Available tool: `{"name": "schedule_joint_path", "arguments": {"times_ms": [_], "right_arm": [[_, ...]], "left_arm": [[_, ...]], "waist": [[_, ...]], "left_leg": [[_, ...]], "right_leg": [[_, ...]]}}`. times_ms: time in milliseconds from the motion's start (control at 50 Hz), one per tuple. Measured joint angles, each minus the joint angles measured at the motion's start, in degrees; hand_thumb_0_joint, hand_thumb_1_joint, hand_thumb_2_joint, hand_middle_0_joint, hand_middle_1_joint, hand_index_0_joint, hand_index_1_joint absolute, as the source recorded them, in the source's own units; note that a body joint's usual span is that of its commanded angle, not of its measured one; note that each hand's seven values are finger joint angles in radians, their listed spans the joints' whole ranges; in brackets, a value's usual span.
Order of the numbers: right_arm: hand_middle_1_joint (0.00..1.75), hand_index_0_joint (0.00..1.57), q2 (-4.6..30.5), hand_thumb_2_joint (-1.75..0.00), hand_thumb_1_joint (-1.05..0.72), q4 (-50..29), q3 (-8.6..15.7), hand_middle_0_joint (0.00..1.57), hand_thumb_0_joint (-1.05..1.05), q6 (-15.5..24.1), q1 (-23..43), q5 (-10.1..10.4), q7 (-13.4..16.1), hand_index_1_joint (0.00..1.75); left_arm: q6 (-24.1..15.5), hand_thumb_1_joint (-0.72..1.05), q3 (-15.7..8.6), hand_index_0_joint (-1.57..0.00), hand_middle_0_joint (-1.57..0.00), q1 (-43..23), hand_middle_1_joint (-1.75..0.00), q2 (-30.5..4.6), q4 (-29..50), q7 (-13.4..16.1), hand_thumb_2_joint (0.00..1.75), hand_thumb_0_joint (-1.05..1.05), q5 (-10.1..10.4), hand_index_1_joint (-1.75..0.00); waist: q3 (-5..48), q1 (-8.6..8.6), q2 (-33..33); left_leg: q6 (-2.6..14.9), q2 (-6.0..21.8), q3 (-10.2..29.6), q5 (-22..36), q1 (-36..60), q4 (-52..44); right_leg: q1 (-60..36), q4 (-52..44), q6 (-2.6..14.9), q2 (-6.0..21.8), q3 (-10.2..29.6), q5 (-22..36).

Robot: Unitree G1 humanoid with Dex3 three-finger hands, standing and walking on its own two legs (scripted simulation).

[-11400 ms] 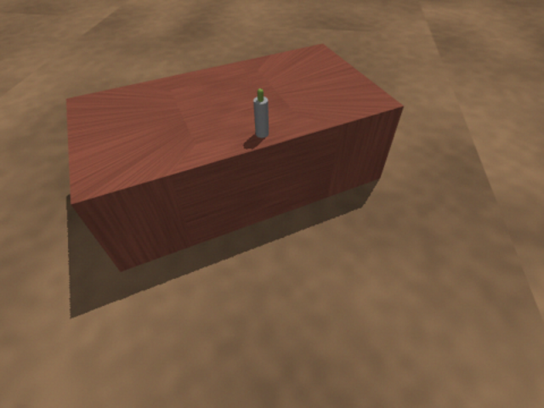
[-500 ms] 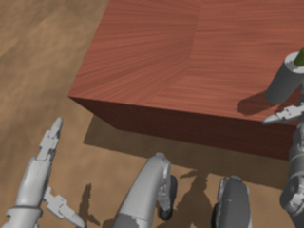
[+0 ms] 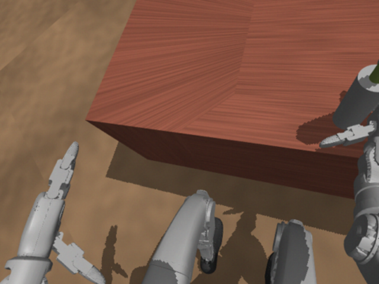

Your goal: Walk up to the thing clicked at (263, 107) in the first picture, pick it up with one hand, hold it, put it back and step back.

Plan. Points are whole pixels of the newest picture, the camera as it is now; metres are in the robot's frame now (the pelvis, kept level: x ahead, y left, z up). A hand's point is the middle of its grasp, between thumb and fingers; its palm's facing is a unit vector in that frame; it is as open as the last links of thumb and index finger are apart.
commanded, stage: close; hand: right
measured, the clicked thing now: (364, 95) +0.51 -0.19 -0.01
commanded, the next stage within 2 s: settle in 0.56 s
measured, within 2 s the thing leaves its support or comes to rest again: leaves its support in 0.84 s
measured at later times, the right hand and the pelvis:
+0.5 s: hand (355, 110) +0.49 -0.19 -0.04, palm faces +0.13 +0.99 +0.01, open 9.9 cm; pelvis +0.00 +0.00 +0.00, yaw +0 degrees
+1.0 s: hand (359, 94) +0.51 -0.18 -0.01, palm faces +0.11 +0.99 +0.01, open 7.5 cm; pelvis +0.00 +0.00 +0.02, yaw +0 degrees
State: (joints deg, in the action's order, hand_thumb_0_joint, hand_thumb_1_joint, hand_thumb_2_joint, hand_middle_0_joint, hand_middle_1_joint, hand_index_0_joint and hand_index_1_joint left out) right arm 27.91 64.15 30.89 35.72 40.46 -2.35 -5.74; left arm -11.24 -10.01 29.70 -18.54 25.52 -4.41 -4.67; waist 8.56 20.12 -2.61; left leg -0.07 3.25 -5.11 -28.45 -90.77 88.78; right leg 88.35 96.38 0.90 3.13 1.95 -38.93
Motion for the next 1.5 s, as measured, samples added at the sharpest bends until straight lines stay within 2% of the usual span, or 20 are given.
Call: {"name": "schedule_joint_path", "arguments": {"times_ms": [140,300,420,540,600,740,820,900,1040,1500], "right_arm": [[0.22,0.39,1.6,-0.08,0.53,0.7,0.4,0.40,-0.01,-0.9,1.7,0.0,-0.1,0.21],[0.39,0.61,0.7,-0.19,0.44,-1.2,-0.1,0.61,-0.01,-2.3,0.5,0.4,-0.7,0.38],[0.56,0.79,-0.9,-0.33,0.33,-2.0,0.0,0.79,-0.01,-1.9,-1.4,1.1,-0.4,0.56],[0.74,0.95,0.3,-0.51,0.14,0.1,-0.4,0.95,-0.01,-1.2,-0.2,1.0,0.0,0.74],[0.78,1.03,1.2,-0.60,0.09,1.1,-0.7,0.92,-0.01,-1.1,1.0,0.5,0.0,0.82],[0.91,0.97,2.3,-0.83,0.09,0.6,-0.2,0.89,-0.03,-1.7,1.9,0.5,-0.9,0.94],[0.98,0.93,1.7,-0.97,0.08,-1.3,0.0,0.85,-0.03,-2.8,1.1,0.8,-1.3,1.01],[1.05,0.91,0.7,-1.03,0.12,-2.9,-0.5,0.83,-0.03,-3.9,0.5,1.1,-1.0,1.08],[1.08,0.90,0.1,-1.05,0.12,-1.6,-1.5,0.82,-0.03,-4.7,1.6,0.9,0.0,1.11],[1.11,0.88,-1.1,-1.05,0.11,-1.3,-2.6,0.80,-0.03,-5.4,1.9,1.9,-0.4,1.14]], "left_arm": [[0.2,-0.56,-1.0,-0.05,-0.06,0.0,-0.04,-0.9,-0.2,0.0,0.07,-0.01,0.1,-0.06],[1.2,-0.55,0.3,-0.05,-0.06,0.3,-0.05,-0.1,-1.6,-0.2,0.07,-0.01,0.4,-0.05],[1.6,-0.55,-0.5,-0.05,-0.06,-0.4,-0.05,-0.6,-3.0,0.3,0.07,-0.01,0.8,-0.05],[1.5,-0.54,-0.2,-0.05,-0.06,-1.2,-0.04,-0.5,-2.0,0.9,0.06,-0.01,0.8,-0.05],[1.2,-0.54,0.1,-0.05,-0.06,-1.3,-0.05,-0.6,-1.1,0.9,0.06,-0.01,0.6,-0.05],[0.9,-0.55,0.6,-0.05,-0.06,-0.2,-0.05,-0.4,0.0,0.3,0.06,-0.01,0.5,-0.05],[1.0,-0.56,1.0,-0.06,-0.07,0.5,-0.05,-0.2,-0.4,0.3,0.06,-0.01,0.7,-0.06],[1.5,-0.56,1.2,-0.06,-0.07,0.6,-0.05,-0.1,-1.7,0.6,0.07,-0.01,0.7,-0.06],[2.4,-0.56,2.0,-0.06,-0.07,-0.2,-0.05,0.5,-4.5,1.1,0.07,-0.01,0.6,-0.06],[2.9,-0.56,3.4,-0.05,-0.06,-1.3,-0.05,1.8,-9.2,1.9,0.07,-0.01,0.5,-0.06]], "waist": [[-0.1,0.56,0.1],[0.2,0.11,0.5],[0.3,-0.75,0.6],[0.1,-0.60,0.1],[-0.1,-0.24,-0.1],[-0.4,0.23,0.0],[-0.4,0.08,0.2],[0.1,-0.33,0.3],[0.5,-1.27,0.8],[-0.2,-3.05,0.9]], "left_leg": [[0.01,-0.1,0.0,0.2,-1.1,0.3],[0.09,-0.1,0.0,0.3,-0.8,-0.1],[0.09,-0.2,0.2,0.4,0.3,-0.7],[0.34,0.0,-0.1,0.5,0.7,-1.0],[0.43,-0.1,-0.2,0.6,0.4,-0.9],[0.48,-0.1,-0.1,0.7,-0.4,-0.5],[0.43,-0.3,0.0,0.7,0.0,-0.9],[0.37,-0.3,0.0,0.6,1.2,-1.8],[0.28,-0.4,-0.1,0.9,4.4,-4.3],[-0.02,-0.9,0.3,1.8,11.2,-10.6]], "right_leg": [[1.1,0.4,0.01,0.0,0.0,0.1],[0.8,-0.1,-0.10,0.0,0.0,0.3],[-0.5,-0.9,-0.09,0.0,-0.2,0.4],[-0.8,-1.3,-0.36,-0.1,0.1,0.9],[-0.4,-1.1,-0.45,-0.1,0.2,1.0],[0.3,-0.8,-0.49,0.0,0.2,0.9],[-0.2,-1.2,-0.48,0.0,0.1,0.8],[-1.4,-2.1,-0.50,0.1,0.0,0.9],[-4.4,-4.7,-0.48,0.1,0.0,1.3],[-11.4,-11.4,-0.43,0.2,-0.7,2.4]]}}
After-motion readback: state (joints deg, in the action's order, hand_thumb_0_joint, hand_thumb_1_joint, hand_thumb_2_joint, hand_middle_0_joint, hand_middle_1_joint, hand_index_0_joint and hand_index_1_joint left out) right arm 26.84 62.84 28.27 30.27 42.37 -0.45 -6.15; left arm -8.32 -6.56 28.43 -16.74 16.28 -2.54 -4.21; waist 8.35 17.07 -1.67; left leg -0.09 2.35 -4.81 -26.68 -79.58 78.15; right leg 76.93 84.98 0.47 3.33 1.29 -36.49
